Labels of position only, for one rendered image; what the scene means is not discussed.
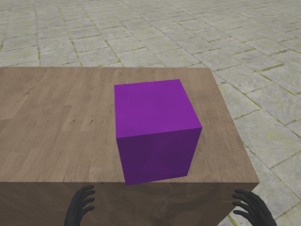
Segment robot left hand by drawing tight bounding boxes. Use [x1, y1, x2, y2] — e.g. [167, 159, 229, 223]
[63, 185, 96, 226]

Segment carton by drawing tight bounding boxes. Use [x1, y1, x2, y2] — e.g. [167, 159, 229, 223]
[114, 79, 202, 186]

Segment pedestal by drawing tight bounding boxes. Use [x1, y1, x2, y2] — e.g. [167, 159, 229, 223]
[0, 66, 260, 226]

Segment robot right hand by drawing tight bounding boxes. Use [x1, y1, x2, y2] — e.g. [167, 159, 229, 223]
[232, 189, 277, 226]

